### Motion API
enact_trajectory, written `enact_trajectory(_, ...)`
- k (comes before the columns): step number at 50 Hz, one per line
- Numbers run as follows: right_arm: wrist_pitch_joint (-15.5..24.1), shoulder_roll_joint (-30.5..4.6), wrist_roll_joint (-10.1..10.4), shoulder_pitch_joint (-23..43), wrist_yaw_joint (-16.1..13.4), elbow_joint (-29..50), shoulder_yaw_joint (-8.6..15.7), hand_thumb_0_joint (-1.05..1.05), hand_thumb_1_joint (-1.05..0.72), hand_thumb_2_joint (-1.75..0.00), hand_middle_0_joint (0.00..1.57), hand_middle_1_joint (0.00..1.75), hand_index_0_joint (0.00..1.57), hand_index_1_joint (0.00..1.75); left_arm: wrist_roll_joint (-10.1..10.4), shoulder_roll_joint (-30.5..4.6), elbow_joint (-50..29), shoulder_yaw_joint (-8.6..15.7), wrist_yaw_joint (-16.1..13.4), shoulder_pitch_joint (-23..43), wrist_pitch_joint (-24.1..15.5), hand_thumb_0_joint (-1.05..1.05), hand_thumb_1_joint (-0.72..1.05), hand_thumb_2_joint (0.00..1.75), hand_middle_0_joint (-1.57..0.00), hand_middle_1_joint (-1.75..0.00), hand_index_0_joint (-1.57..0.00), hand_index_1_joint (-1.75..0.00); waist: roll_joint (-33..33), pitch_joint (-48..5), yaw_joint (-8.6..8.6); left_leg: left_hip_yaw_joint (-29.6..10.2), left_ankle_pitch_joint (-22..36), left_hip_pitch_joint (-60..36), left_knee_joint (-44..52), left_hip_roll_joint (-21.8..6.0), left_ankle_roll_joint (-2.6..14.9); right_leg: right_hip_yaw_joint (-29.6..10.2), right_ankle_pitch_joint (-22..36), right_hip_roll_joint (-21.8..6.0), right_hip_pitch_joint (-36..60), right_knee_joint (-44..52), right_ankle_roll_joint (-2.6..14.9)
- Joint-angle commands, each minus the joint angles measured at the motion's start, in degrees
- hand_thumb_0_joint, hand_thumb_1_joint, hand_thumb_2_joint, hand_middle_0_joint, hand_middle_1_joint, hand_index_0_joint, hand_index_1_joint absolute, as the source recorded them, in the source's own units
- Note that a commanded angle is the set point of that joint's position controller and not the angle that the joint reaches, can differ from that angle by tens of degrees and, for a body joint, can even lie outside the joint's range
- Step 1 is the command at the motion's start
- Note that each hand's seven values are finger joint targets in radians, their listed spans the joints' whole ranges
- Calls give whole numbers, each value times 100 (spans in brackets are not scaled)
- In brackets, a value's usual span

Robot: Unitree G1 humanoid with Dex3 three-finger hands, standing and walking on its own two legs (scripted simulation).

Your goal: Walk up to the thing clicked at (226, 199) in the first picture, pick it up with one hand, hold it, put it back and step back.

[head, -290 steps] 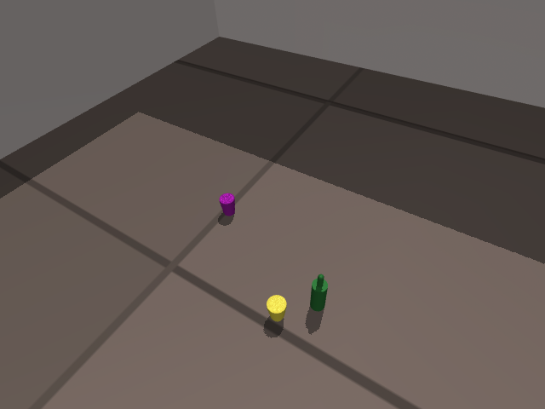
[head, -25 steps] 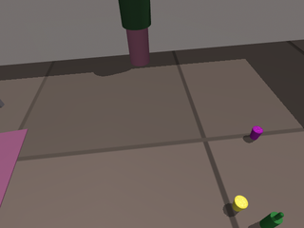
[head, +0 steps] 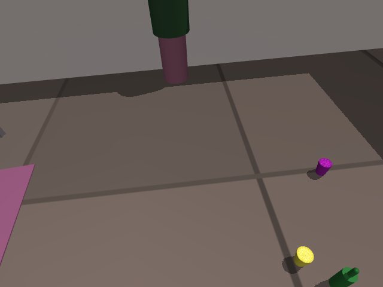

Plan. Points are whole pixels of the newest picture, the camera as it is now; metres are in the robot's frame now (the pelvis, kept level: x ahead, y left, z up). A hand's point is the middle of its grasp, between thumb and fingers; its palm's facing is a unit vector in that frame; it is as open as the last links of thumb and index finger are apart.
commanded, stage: stand
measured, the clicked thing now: (322, 167) +0.99 -0.72 -0.74
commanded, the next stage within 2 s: walk up in 0.12 s
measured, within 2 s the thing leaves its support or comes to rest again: neither
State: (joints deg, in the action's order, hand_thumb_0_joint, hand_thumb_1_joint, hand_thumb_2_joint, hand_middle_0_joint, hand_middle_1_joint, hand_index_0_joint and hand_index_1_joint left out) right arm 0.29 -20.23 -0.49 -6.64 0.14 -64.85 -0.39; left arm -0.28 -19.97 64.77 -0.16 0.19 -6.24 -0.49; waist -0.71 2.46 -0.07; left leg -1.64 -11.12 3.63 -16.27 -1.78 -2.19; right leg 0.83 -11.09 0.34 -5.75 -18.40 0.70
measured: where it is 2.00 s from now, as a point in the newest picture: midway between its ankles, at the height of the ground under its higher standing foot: outside the picture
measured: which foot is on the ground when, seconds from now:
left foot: down 0.00-0.76, up 0.78-1.00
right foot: down 0.00-0.38, up 0.40-0.72, down 0.74-1.00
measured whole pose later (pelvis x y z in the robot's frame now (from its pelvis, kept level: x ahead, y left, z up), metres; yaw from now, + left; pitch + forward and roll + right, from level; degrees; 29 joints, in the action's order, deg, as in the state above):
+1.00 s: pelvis -0.04 +0.03 -0.02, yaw -31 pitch -3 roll +0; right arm -1.9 -23.4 -1.1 -13.8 0.9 -49.2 3.1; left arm -1.1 -21.5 45.8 1.5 0.1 -14.4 -0.6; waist -2.6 7.4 -1.1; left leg -0.5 -26.1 21.4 -48.5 -2.7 0.0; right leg -6.1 -19.4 3.5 -13.9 -36.5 1.2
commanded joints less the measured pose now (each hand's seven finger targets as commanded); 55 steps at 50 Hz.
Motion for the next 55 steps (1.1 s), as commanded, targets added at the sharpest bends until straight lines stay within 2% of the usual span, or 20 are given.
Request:
enact_trajectory(1,130,-1196,2,183,-87,352,239,0,-90,-90,20,30,20,30,-6,-1275,-331,253,-85,220,-146,0,90,90,-20,-30,-20,-30,70,-456,16,-335,1193,8,98,-584,291,-543,1337,-782,160,247,73)
enact_trajectory(5,133,-1177,16,215,-83,353,233,0,-90,-90,20,30,20,30,7,-1261,-340,248,-87,171,-160,0,90,90,-20,-30,-20,-30,54,-367,40,-330,1268,10,83,-578,270,-554,1510,-785,124,261,73)
enact_trajectory(8,8,-1343,106,531,-56,1054,586,0,-90,-90,20,30,20,30,-13,-1922,-768,586,-122,-316,-103,0,90,90,-20,-30,-20,-30,810,-326,156,264,-249,1025,-1968,139,273,-2083,3206,-1370,138,-194,823)
enact_trajectory(9,-46,-1212,105,545,-43,1172,586,0,-90,-90,20,30,20,30,-65,-1945,-905,630,-156,-448,-115,0,90,90,-20,-30,-20,-30,1247,-316,258,117,-2004,1668,-2801,459,279,-2721,3396,-1740,375,-69,1284)
enact_trajectory(11,-119,-1129,89,357,-9,1315,651,0,-90,-90,20,30,20,30,-141,-1762,-1257,626,-170,-300,-92,0,90,90,-20,-30,-20,-30,1154,-327,103,-471,-2270,1559,-3600,210,351,-2700,2632,-1718,-196,-39,1572)
enact_trajectory(17,-94,-1008,-96,-442,17,1561,825,0,-90,-90,20,30,20,30,-71,-1512,-1878,553,-132,-54,112,0,90,90,-20,-30,-20,-30,552,-705,-298,75,-388,38,-686,384,252,-1863,2180,-636,-1111,-1441,715)
enact_trajectory(18,-71,-1236,-176,-498,-28,1640,919,0,-90,-90,20,30,20,30,-5,-1255,-2002,484,-124,-120,158,0,90,90,-20,-30,-20,-30,36,-600,-336,-467,-119,-400,-104,-102,389,-1677,1055,-168,-1748,-1887,386)
enact_trajectory(19,-31,-1734,-242,-427,-78,1750,1027,0,-90,-90,20,30,20,30,-11,-906,-2055,425,-129,-359,181,0,90,90,-20,-30,-20,-30,-1308,-541,-195,-2004,420,-676,147,-1519,699,-1194,-1554,755,-2582,-2892,67)
enact_trajectory(21,-3,-1981,-108,116,-33,2102,1117,0,-90,-90,20,30,20,30,-140,-1601,-1893,597,-177,-714,265,0,90,90,-20,-30,-20,-30,-877,-232,-125,-2287,61,899,268,-2506,1719,-1002,-2230,218,-1974,-4396,-77)
enact_trajectory(25,138,-1604,-125,93,-60,2198,959,0,-90,-90,20,30,20,30,-31,-1538,-1775,749,86,-978,258,0,90,90,-20,-30,-20,-30,-855,171,22,-803,-27,599,-52,-1359,1184,-973,-1251,110,-2228,-4292,-92)
enact_trajectory(32,131,-1805,-146,-669,44,2316,948,0,-90,-90,20,30,20,30,-127,-1342,-2104,664,164,-616,88,0,90,90,-20,-30,-20,-30,-999,-143,-276,-314,1450,101,-743,-1501,1304,-42,-1640,28,-1440,-2309,-79)
enact_trajectory(36,-20,-1617,-50,-489,59,2452,832,0,-90,-90,20,30,20,30,-131,-1322,-1759,711,42,-1476,-49,0,90,90,-20,-30,-20,-30,-596,-442,165,292,1258,820,-2185,-1127,904,109,-364,186,62,-439,197)
enact_trajectory(37,-42,-1276,-21,-679,57,2513,713,0,-90,-90,20,30,20,30,-182,-1796,-1767,862,-8,-1617,-120,0,90,90,-20,-30,-20,-30,688,-491,222,531,25,1816,-3288,-649,544,-1397,-36,-587,726,-134,403)
enact_trajectory(38,-69,-957,-5,-542,68,2634,560,0,-90,-90,20,30,20,30,-182,-2081,-2009,874,-39,-1344,-183,0,90,90,-20,-30,-20,-30,1370,-227,185,584,-2182,3066,-3882,117,200,-3321,311,-1765,800,19,1095)
enact_trajectory(39,-107,-1398,-36,-291,-42,2570,707,0,-90,-90,20,30,20,30,-143,-2297,-2048,899,-36,-1340,-151,0,90,90,-20,-30,-20,-30,1070,-166,351,15,-2727,2687,-4522,-111,205,-3676,326,-2235,-62,-56,1851)
enact_trajectory(43,-71,-1428,-21,-799,-24,2101,675,0,-90,-90,20,30,20,30,-60,-1766,-2133,720,-133,-833,-148,0,90,90,-20,-30,-20,-30,1098,131,-9,0,-1619,2402,-4183,-207,210,-1886,933,-1056,-470,-464,1149)
enact_trajectory(49,15,-1302,-68,-726,-26,2040,677,0,-90,-90,20,30,20,30,-68,-1781,-2325,679,-146,-897,-138,0,90,90,-20,-30,-20,-30,1092,-146,71,153,-1373,1591,-2782,12,254,-1927,2189,-1014,-702,-1108,1194)
enact_trajectory(52,73,-1265,-90,-1123,-56,1872,741,0,-90,-90,20,30,20,30,7,-1644,-2457,588,-135,-453,-55,0,90,90,-20,-30,-20,-30,790,-181,-322,242,-357,421,-1556,175,445,-1812,1620,-803,-1625,-1635,830)
enact_trajectory(54,173,-1909,-176,-967,-71,1980,859,0,-90,-90,20,30,20,30,102,-1090,-2446,437,-145,-593,-21,0,90,90,-20,-30,-20,-30,-832,-157,-210,-2226,-130,338,-166,-1505,1077,-1069,-456,502,-2214,-3042,94)
enact_trajectory(55,197,-2067,-94,-705,-30,2041,885,0,-90,-90,20,30,20,30,48,-1518,-2260,549,-228,-720,12,0,90,90,-20,-30,-20,-30,-1045,-236,-200,-2773,17,736,-183,-2323,1786,-827,-2480,438,-1900,-3894,33)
